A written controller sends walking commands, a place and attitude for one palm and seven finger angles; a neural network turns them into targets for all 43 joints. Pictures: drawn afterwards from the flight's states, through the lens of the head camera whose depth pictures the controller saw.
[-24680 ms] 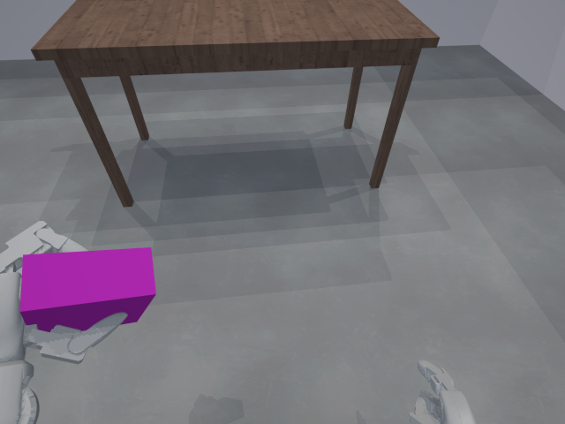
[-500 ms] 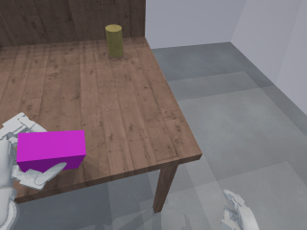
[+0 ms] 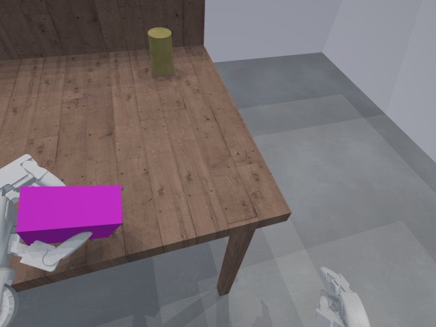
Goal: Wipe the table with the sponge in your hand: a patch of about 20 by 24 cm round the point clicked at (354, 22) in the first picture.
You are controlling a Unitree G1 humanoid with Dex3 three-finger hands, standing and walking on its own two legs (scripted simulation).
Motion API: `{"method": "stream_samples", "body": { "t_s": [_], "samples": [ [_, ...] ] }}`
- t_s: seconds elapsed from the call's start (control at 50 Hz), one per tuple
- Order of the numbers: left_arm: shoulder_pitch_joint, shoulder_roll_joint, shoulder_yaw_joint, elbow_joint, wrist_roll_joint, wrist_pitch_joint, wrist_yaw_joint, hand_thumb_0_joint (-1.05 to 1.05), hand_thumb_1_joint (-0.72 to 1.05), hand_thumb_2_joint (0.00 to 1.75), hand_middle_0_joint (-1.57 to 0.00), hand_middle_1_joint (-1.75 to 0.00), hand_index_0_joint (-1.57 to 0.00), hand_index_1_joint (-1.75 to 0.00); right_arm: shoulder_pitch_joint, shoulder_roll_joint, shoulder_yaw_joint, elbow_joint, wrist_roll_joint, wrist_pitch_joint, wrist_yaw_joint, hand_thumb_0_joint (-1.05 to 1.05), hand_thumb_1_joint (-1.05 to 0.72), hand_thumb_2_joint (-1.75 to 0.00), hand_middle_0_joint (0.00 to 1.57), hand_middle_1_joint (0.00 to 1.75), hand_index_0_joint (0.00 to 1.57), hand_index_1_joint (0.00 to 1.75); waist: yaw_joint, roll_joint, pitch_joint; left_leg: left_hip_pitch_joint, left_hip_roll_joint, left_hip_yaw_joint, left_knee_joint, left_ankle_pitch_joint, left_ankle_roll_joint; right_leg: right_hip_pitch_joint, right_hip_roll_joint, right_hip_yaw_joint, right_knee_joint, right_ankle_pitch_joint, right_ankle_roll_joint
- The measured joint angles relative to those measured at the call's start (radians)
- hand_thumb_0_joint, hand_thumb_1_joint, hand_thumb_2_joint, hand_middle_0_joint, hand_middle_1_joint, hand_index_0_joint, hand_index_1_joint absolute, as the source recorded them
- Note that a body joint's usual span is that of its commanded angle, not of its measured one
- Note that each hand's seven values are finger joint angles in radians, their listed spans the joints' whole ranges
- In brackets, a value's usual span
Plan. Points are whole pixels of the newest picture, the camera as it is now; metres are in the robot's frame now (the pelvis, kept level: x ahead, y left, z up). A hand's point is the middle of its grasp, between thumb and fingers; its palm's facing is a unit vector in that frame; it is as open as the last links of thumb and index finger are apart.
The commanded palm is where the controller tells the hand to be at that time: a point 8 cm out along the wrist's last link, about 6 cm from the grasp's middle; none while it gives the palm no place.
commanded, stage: look again from close up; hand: left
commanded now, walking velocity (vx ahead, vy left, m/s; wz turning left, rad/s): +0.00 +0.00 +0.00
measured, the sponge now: (85, 216) +0.23 +0.22 +0.13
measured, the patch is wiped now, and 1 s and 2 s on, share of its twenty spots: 0.00 0.00 0.00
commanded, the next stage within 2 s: turn the palm down, sponge in hand in 0.32 s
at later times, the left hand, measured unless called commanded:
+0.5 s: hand (45, 180) +0.24 +0.26 +0.19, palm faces +0.40 -0.78 -0.48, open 9.3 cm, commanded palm +0.16 +0.28 +0.18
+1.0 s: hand (42, 204) +0.22 +0.26 +0.17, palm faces +0.42 -0.58 -0.70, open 9.3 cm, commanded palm +0.17 +0.26 +0.21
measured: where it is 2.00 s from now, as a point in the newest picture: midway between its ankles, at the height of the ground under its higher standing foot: outside the picture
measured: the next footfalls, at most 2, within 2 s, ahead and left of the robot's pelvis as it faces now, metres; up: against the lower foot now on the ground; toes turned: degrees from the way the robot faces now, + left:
none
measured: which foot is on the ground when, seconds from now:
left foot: down 0.00-1.00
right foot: down 0.00-1.00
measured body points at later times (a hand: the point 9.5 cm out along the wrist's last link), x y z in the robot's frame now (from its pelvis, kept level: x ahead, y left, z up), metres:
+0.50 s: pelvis +0.00 -0.01 +0.00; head +0.02 +0.01 +0.45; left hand +0.22 +0.30 +0.21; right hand +0.19 -0.22 -0.08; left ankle +0.03 +0.05 -0.74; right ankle +0.02 -0.12 -0.74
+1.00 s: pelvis +0.01 -0.06 -0.01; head +0.01 -0.09 +0.44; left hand +0.19 +0.28 +0.21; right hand +0.22 -0.30 -0.11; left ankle +0.03 +0.05 -0.74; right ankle +0.02 -0.12 -0.74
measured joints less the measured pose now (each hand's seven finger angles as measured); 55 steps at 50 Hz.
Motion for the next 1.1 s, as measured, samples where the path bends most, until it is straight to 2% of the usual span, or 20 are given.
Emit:
{"method": "stream_samples", "body": {
  "t_s": [0.16,0.42,0.44,0.46,0.48,0.5,0.52,0.56,0.6,0.66,0.68,0.72,0.76,0.8,0.84,0.88,0.94,1.0,1.04,1.1],
  "samples": [
    [0.007,0.007,0.013,-0.023,-0.009,0.007,0.002,0.00,-0.44,1.07,-0.81,-1.41,-0.82,-1.41,-0.023,0.007,0.004,-0.014,0.001,0.005,-0.003,0.01,-0.90,-0.90,0.20,0.30,0.20,0.30,-0.004,0.004,-0.003,0.007,0.007,-0.006,-0.005,0.001,-0.007,0.016,0.008,-0.006,-0.022,0.009,-0.005],
    [0.008,-0.030,-0.014,-0.016,-0.002,0.050,0.007,0.00,-0.45,1.07,-0.81,-1.41,-0.82,-1.41,-0.024,0.005,0.009,-0.022,-0.002,0.022,-0.014,0.01,-0.90,-0.90,0.20,0.30,0.20,0.30,0.000,0.015,0.004,0.025,0.016,-0.006,-0.020,0.004,-0.008,0.039,0.018,-0.005,-0.053,0.022,-0.009],
    [-0.034,0.008,-0.026,-0.011,0.022,0.047,0.002,-0.01,-0.45,1.07,-0.82,-1.41,-0.82,-1.41,-0.002,-0.010,0.034,-0.056,0.017,0.032,-0.042,0.01,-0.90,-0.90,0.20,0.30,0.20,0.30,0.009,0.022,0.014,0.019,0.019,-0.014,-0.005,-0.001,-0.008,0.037,0.031,0.004,-0.038,0.002,0.006],
    [-0.112,0.060,-0.024,0.010,0.061,0.050,-0.020,-0.01,-0.45,1.07,-0.82,-1.41,-0.82,-1.41,0.018,-0.016,0.044,-0.066,0.003,0.026,-0.056,0.01,-0.90,-0.90,0.20,0.30,0.20,0.30,0.028,0.021,0.020,0.013,0.017,-0.019,0.012,-0.008,-0.009,0.029,0.042,0.021,-0.006,-0.015,-0.005],
    [-0.191,0.101,-0.014,0.042,0.080,0.060,-0.030,-0.01,-0.45,1.07,-0.82,-1.41,-0.82,-1.40,0.023,-0.013,0.046,-0.052,-0.017,0.020,-0.049,0.01,-0.90,-0.90,0.20,0.30,0.20,0.30,0.040,0.011,0.019,0.010,0.007,-0.019,0.021,-0.013,-0.014,0.021,0.042,0.029,0.022,-0.031,-0.022],
    [-0.253,0.127,0.005,0.075,0.095,0.077,-0.032,-0.01,-0.45,1.07,-0.82,-1.41,-0.82,-1.40,0.016,-0.010,0.050,-0.030,-0.030,0.024,-0.033,0.01,-0.90,-0.90,0.20,0.30,0.20,0.30,0.044,0.000,0.011,0.005,-0.002,-0.015,0.027,-0.016,-0.020,0.010,0.041,0.039,0.047,-0.040,-0.034],
    [-0.304,0.129,0.028,0.106,0.088,0.106,-0.038,-0.01,-0.45,1.07,-0.82,-1.41,-0.82,-1.40,0.004,-0.010,0.053,-0.010,-0.034,0.035,-0.022,0.01,-0.90,-0.90,0.20,0.30,0.20,0.30,0.045,0.001,0.001,0.003,-0.005,-0.008,0.031,-0.019,-0.023,-0.002,0.038,0.047,0.070,-0.052,-0.039],
    [-0.349,0.102,0.082,0.151,0.037,0.192,-0.064,0.00,-0.45,1.07,-0.82,-1.41,-0.82,-1.41,-0.021,-0.013,0.058,0.018,-0.026,0.061,-0.012,0.01,-0.90,-0.90,0.20,0.30,0.20,0.30,0.040,0.020,-0.016,0.012,-0.003,0.012,0.032,-0.027,-0.025,-0.008,0.041,0.069,0.093,-0.068,-0.039],
    [-0.317,0.087,0.116,0.153,0.013,0.299,-0.106,0.00,-0.45,1.07,-0.81,-1.41,-0.82,-1.41,-0.031,-0.021,0.058,0.015,-0.016,0.085,-0.011,0.01,-0.90,-0.90,0.20,0.30,0.20,0.30,0.025,0.052,-0.034,0.026,0.004,0.026,0.024,-0.032,-0.022,0.001,0.048,0.084,0.086,-0.067,-0.032],
    [-0.183,0.103,0.091,0.086,0.061,0.407,-0.163,0.00,-0.44,1.07,-0.81,-1.42,-0.81,-1.41,-0.038,-0.037,0.059,-0.019,-0.004,0.121,-0.007,0.01,-0.90,-0.89,0.20,0.30,0.20,0.30,0.006,0.084,-0.044,0.036,0.014,0.040,0.014,-0.035,-0.016,0.007,0.060,0.098,0.076,-0.065,-0.040],
    [-0.127,0.107,0.076,0.055,0.070,0.411,-0.178,0.00,-0.44,1.07,-0.81,-1.42,-0.81,-1.41,-0.042,-0.039,0.056,-0.029,-0.008,0.129,-0.006,0.01,-0.90,-0.89,0.20,0.30,0.20,0.30,0.002,0.089,-0.045,0.034,0.018,0.042,0.015,-0.036,-0.017,0.004,0.063,0.101,0.075,-0.064,-0.042],
    [-0.023,0.112,0.057,-0.003,0.057,0.379,-0.200,0.00,-0.44,1.07,-0.81,-1.42,-0.81,-1.41,-0.044,-0.039,0.048,-0.042,-0.016,0.140,-0.010,0.01,-0.90,-0.89,0.20,0.30,0.20,0.30,0.001,0.083,-0.049,0.020,0.026,0.042,0.023,-0.041,-0.023,-0.009,0.071,0.100,0.078,-0.065,-0.048],
    [0.045,0.127,0.057,-0.054,0.029,0.321,-0.204,0.00,-0.44,1.07,-0.81,-1.42,-0.81,-1.41,-0.039,-0.035,0.037,-0.044,-0.021,0.145,-0.019,0.01,-0.90,-0.90,0.20,0.30,0.20,0.30,0.017,0.063,-0.050,0.005,0.036,0.037,0.041,-0.051,-0.033,-0.019,0.082,0.094,0.086,-0.070,-0.058],
    [0.070,0.144,0.074,-0.080,0.025,0.240,-0.176,0.00,-0.45,1.07,-0.81,-1.41,-0.82,-1.41,-0.028,-0.031,0.021,-0.038,-0.027,0.141,-0.028,0.01,-0.90,-0.90,0.20,0.30,0.20,0.30,0.036,0.044,-0.051,-0.012,0.047,0.022,0.067,-0.064,-0.045,-0.024,0.092,0.077,0.094,-0.076,-0.070],
    [0.053,0.157,0.100,-0.080,0.052,0.185,-0.126,0.00,-0.45,1.07,-0.82,-1.41,-0.82,-1.41,-0.019,-0.037,0.005,-0.028,-0.031,0.135,-0.033,0.01,-0.90,-0.90,0.20,0.30,0.20,0.30,0.053,0.038,-0.051,-0.031,0.055,0.000,0.101,-0.079,-0.056,-0.029,0.101,0.054,0.104,-0.085,-0.081],
    [0.006,0.162,0.125,-0.052,0.092,0.175,-0.078,0.00,-0.45,1.07,-0.82,-1.41,-0.82,-1.41,-0.017,-0.049,-0.008,-0.012,-0.033,0.136,-0.038,0.01,-0.90,-0.90,0.20,0.30,0.20,0.30,0.062,0.049,-0.055,-0.053,0.059,-0.021,0.135,-0.093,-0.064,-0.037,0.106,0.031,0.116,-0.094,-0.090],
    [-0.063,0.161,0.141,0.018,0.136,0.243,-0.053,0.00,-0.45,1.07,-0.82,-1.41,-0.82,-1.41,-0.027,-0.071,-0.016,0.009,-0.024,0.148,-0.057,0.01,-0.90,-0.90,0.20,0.30,0.20,0.30,0.065,0.083,-0.068,-0.070,0.060,-0.040,0.163,-0.105,-0.071,-0.045,0.108,0.011,0.133,-0.106,-0.096],
    [-0.112,0.163,0.104,0.091,0.171,0.353,-0.085,0.00,-0.45,1.07,-0.82,-1.41,-0.82,-1.41,-0.041,-0.084,-0.010,0.016,-0.006,0.162,-0.085,0.01,-0.90,-0.90,0.20,0.30,0.20,0.30,0.059,0.117,-0.076,-0.064,0.060,-0.042,0.163,-0.106,-0.075,-0.041,0.107,0.009,0.139,-0.111,-0.094],
    [-0.119,0.174,0.062,0.105,0.200,0.403,-0.122,0.00,-0.45,1.07,-0.81,-1.41,-0.82,-1.41,-0.050,-0.081,-0.002,0.013,0.004,0.166,-0.101,0.01,-0.90,-0.90,0.20,0.30,0.20,0.30,0.053,0.126,-0.077,-0.051,0.060,-0.036,0.155,-0.105,-0.076,-0.035,0.107,0.015,0.141,-0.115,-0.092],
    [-0.102,0.197,0.006,0.063,0.240,0.404,-0.166,0.00,-0.45,1.07,-0.81,-1.41,-0.82,-1.41,-0.058,-0.060,0.007,-0.002,0.001,0.169,-0.113,0.01,-0.90,-0.90,0.20,0.30,0.20,0.30,0.040,0.120,-0.074,-0.034,0.063,-0.024,0.145,-0.108,-0.078,-0.028,0.109,0.028,0.145,-0.119,-0.096]
  ]
}}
